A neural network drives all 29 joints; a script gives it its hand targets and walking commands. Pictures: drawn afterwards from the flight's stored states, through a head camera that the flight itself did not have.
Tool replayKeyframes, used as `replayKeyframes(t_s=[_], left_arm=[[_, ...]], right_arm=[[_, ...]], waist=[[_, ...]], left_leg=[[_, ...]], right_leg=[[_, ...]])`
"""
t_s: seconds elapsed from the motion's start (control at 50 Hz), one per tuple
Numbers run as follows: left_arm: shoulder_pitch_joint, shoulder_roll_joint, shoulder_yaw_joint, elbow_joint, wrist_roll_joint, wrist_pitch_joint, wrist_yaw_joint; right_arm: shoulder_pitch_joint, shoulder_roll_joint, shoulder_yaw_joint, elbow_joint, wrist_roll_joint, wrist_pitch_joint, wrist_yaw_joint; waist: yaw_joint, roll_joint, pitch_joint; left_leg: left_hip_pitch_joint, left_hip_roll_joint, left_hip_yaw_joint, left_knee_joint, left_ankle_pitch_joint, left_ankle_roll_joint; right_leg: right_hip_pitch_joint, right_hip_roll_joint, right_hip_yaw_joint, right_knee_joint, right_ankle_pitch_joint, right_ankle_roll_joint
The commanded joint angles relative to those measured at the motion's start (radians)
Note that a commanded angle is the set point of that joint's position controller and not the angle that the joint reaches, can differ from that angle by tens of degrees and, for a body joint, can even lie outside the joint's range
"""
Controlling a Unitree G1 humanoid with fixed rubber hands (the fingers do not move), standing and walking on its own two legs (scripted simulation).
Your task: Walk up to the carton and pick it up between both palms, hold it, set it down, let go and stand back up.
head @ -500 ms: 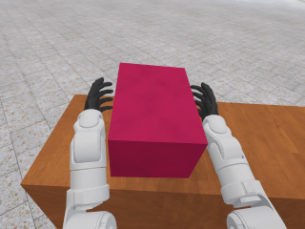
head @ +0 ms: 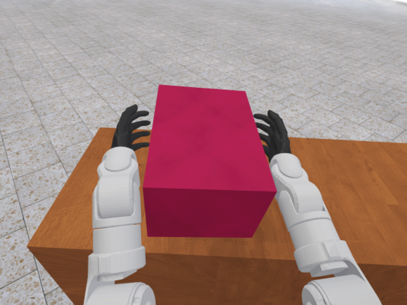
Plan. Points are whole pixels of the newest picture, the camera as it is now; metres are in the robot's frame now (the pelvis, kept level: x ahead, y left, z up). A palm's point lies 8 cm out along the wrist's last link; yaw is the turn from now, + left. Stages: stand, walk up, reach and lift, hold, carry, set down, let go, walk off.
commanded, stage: hold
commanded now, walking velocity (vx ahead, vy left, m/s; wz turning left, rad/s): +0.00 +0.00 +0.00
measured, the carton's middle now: (202, 155) +0.38 +0.01 +0.15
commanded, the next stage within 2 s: none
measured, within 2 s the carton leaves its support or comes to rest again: neither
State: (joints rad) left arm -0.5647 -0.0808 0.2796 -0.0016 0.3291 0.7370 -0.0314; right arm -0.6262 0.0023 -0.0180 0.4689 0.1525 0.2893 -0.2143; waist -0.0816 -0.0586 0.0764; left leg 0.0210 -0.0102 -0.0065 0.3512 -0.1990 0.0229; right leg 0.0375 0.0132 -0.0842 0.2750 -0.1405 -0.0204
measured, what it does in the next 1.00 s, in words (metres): stands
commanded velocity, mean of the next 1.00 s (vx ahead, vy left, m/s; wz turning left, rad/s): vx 0.00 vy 0.00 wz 0.00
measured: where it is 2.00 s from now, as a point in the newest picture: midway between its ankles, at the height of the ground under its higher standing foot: outside the picture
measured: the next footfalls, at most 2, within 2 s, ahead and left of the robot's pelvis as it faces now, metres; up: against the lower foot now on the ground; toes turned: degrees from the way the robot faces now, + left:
none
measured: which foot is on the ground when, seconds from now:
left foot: down 0.00-1.00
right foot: down 0.00-1.00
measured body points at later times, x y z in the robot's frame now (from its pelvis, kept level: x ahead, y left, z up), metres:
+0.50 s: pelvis +0.00 +0.00 +0.00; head -0.04 +0.03 +0.45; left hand +0.37 +0.15 +0.19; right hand +0.37 -0.13 +0.18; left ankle +0.01 +0.10 -0.75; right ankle +0.02 -0.10 -0.75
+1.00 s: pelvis +0.00 +0.00 +0.00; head -0.03 +0.03 +0.45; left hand +0.37 +0.15 +0.19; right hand +0.38 -0.14 +0.17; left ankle +0.01 +0.10 -0.75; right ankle +0.02 -0.10 -0.75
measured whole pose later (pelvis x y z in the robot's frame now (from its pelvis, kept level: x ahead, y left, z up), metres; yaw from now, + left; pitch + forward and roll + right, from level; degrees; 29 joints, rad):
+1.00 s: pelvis +0.00 +0.00 +0.00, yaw +0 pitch -10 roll -1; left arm -0.54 -0.09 0.27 -0.02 0.34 0.75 -0.03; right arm -0.61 -0.01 0.00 0.46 0.17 0.29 -0.21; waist -0.09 -0.05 0.10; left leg 0.03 -0.01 0.00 0.36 -0.21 0.03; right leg 0.05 0.01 -0.08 0.27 -0.15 -0.02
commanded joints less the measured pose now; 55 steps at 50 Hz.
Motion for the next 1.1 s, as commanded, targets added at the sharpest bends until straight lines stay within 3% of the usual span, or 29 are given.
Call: replayKeyframes(t_s=[0.0,0.06,0.1,0.18,0.24,0.34,0.4,0.44,0.52,0.56,0.58,0.64,0.66,0.72,0.76,0.8,0.9,0.94,1.02,1.08], left_arm=[[-0.535,-0.482,-0.491,-0.013,-0.116,-0.035,-0.137],[-0.572,-0.491,-0.492,-0.036,-0.131,-0.041,-0.134],[-0.550,-0.479,-0.478,-0.014,-0.121,-0.042,-0.137],[-0.580,-0.486,-0.466,0.012,-0.116,-0.043,-0.134],[-0.599,-0.490,-0.489,-0.003,-0.126,-0.048,-0.131],[-0.563,-0.486,-0.466,0.035,-0.116,-0.049,-0.132],[-0.568,-0.496,-0.502,-0.018,-0.138,-0.050,-0.132],[-0.570,-0.481,-0.474,0.012,-0.122,-0.047,-0.134],[-0.576,-0.498,-0.482,0.021,-0.113,-0.037,-0.128],[-0.579,-0.499,-0.476,0.018,-0.108,-0.035,-0.126],[-0.581,-0.514,-0.505,-0.013,-0.135,-0.040,-0.125],[-0.581,-0.510,-0.551,-0.064,-0.159,-0.063,-0.116],[-0.568,-0.497,-0.535,-0.029,-0.153,-0.061,-0.117],[-0.541,-0.494,-0.519,-0.037,-0.126,-0.044,-0.120],[-0.521,-0.492,-0.490,-0.025,-0.113,-0.034,-0.126],[-0.527,-0.478,-0.484,-0.025,-0.111,-0.034,-0.132],[-0.529,-0.495,-0.534,-0.092,-0.133,-0.038,-0.127],[-0.542,-0.482,-0.511,-0.059,-0.128,-0.036,-0.127],[-0.528,-0.490,-0.525,-0.092,-0.138,-0.045,-0.126],[-0.515,-0.472,-0.499,-0.053,-0.133,-0.044,-0.135]], right_arm=[[-0.689,0.549,0.378,-0.279,0.060,-0.048,0.080],[-0.707,0.549,0.361,-0.280,0.051,-0.057,0.089],[-0.706,0.558,0.373,-0.285,0.052,-0.059,0.084],[-0.740,0.559,0.349,-0.264,0.037,-0.064,0.093],[-0.749,0.557,0.355,-0.278,0.050,-0.072,0.093],[-0.742,0.561,0.355,-0.265,0.038,-0.071,0.087],[-0.746,0.562,0.380,-0.311,0.061,-0.074,0.080],[-0.732,0.560,0.379,-0.272,0.053,-0.058,0.080],[-0.724,0.534,0.320,-0.229,0.025,-0.065,0.103],[-0.716,0.531,0.317,-0.214,0.031,-0.066,0.106],[-0.757,0.543,0.335,-0.292,0.037,-0.083,0.104],[-0.745,0.566,0.396,-0.335,0.068,-0.087,0.084],[-0.762,0.559,0.409,-0.341,0.072,-0.084,0.079],[-0.687,0.542,0.388,-0.275,0.070,-0.056,0.080],[-0.666,0.526,0.366,-0.246,0.057,-0.055,0.086],[-0.677,0.528,0.362,-0.261,0.054,-0.057,0.087],[-0.690,0.539,0.409,-0.329,0.086,-0.065,0.079],[-0.701,0.531,0.397,-0.308,0.075,-0.059,0.082],[-0.678,0.544,0.419,-0.342,0.082,-0.064,0.078],[-0.684,0.546,0.416,-0.346,0.073,-0.061,0.071]], waist=[[-0.008,0.081,-0.315],[-0.009,0.078,-0.343],[-0.005,0.058,-0.339],[0.005,0.058,-0.321],[-0.002,0.088,-0.369],[0.005,0.044,-0.348],[-0.004,0.074,-0.408],[0.006,0.056,-0.344],[-0.010,0.091,-0.293],[-0.008,0.101,-0.298],[-0.008,0.089,-0.371],[-0.023,0.087,-0.453],[-0.009,0.073,-0.438],[-0.016,0.099,-0.338],[-0.011,0.081,-0.311],[-0.014,0.067,-0.314],[-0.017,0.103,-0.378],[-0.009,0.078,-0.344],[-0.009,0.074,-0.384],[-0.007,0.046,-0.366]], left_leg=[[-0.002,-0.016,0.023,-0.056,0.235,-0.040],[-0.009,-0.011,0.028,-0.060,0.235,-0.039],[-0.002,-0.014,0.026,-0.054,0.253,-0.031],[-0.036,-0.013,0.033,-0.076,0.167,-0.020],[-0.005,-0.010,0.029,-0.056,0.234,-0.035],[-0.015,-0.015,0.032,-0.066,0.184,-0.015],[0.010,-0.018,0.025,-0.042,0.259,-0.030],[-0.005,-0.023,0.032,-0.055,0.217,-0.021],[-0.022,0.000,0.028,-0.083,0.170,-0.035],[-0.016,0.000,0.029,-0.076,0.205,-0.039],[0.004,-0.002,0.025,-0.055,0.244,-0.038],[0.068,-0.014,0.014,-0.003,0.387,-0.052],[0.049,-0.020,0.016,-0.008,0.349,-0.044],[0.036,-0.011,0.017,-0.039,0.297,-0.052],[0.039,-0.002,0.018,-0.051,0.299,-0.051],[0.036,-0.010,0.020,-0.050,0.290,-0.047],[0.063,-0.010,0.017,-0.010,0.407,-0.070],[0.039,-0.013,0.023,-0.026,0.342,-0.056],[0.053,-0.014,0.017,-0.023,0.359,-0.051],[0.023,-0.023,0.023,-0.035,0.291,-0.030]], right_leg=[[0.138,0.015,-0.006,-0.005,0.182,0.060],[0.124,0.022,-0.013,-0.008,0.143,0.052],[0.148,0.021,-0.009,-0.003,0.201,0.059],[0.121,0.016,-0.008,-0.012,0.112,0.055],[0.130,0.021,-0.010,-0.004,0.144,0.051],[0.134,0.014,-0.007,-0.010,0.161,0.060],[0.162,0.020,-0.010,0.009,0.234,0.061],[0.136,0.019,-0.011,-0.005,0.183,0.062],[0.081,0.024,-0.016,-0.022,0.041,0.042],[0.090,0.025,-0.016,-0.016,0.060,0.042],[0.101,0.024,-0.015,-0.009,0.108,0.045],[0.151,0.030,-0.010,0.018,0.295,0.061],[0.152,0.026,-0.008,0.013,0.285,0.066],[0.129,0.027,-0.012,0.007,0.214,0.056],[0.110,0.030,-0.015,-0.005,0.167,0.051],[0.127,0.025,-0.014,-0.010,0.186,0.056],[0.151,0.035,-0.014,0.014,0.284,0.057],[0.128,0.031,-0.017,-0.001,0.232,0.058],[0.156,0.029,-0.010,0.010,0.285,0.060],[0.161,0.019,-0.006,0.005,0.295,0.068]])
